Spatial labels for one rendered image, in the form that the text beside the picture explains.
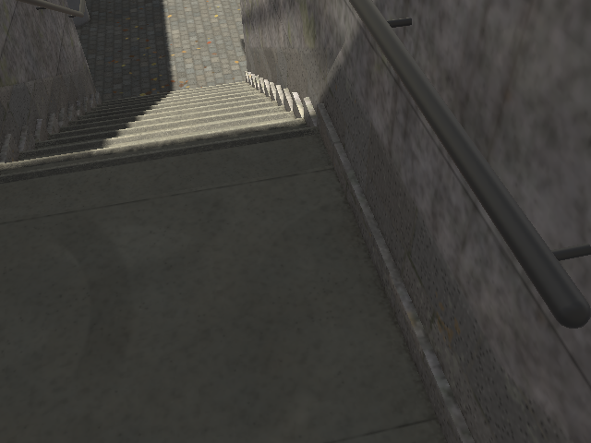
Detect stairs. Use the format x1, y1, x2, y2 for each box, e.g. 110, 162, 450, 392
0, 81, 307, 175

